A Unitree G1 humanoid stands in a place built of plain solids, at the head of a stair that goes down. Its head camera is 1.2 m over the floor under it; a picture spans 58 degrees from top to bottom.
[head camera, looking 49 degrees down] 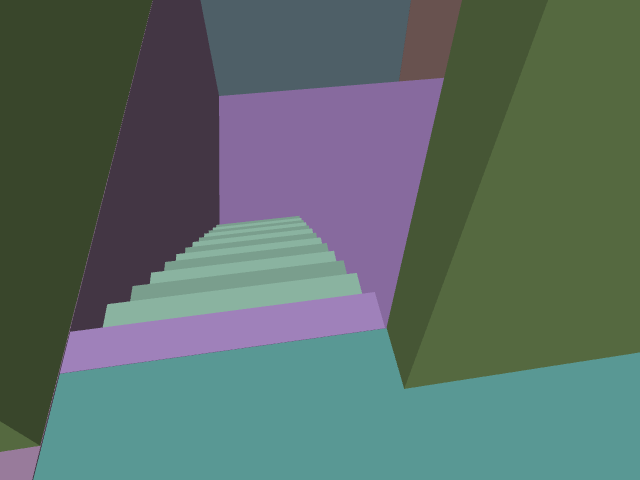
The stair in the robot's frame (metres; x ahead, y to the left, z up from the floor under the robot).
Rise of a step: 0.21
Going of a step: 0.23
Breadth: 0.97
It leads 9 degrees to the left of straight ahead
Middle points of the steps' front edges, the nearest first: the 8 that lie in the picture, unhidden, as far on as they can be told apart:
0.74 0.30 0.00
0.97 0.33 -0.20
1.20 0.37 -0.41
1.43 0.40 -0.62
1.66 0.44 -0.82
1.89 0.47 -1.03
2.12 0.51 -1.24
2.35 0.55 -1.44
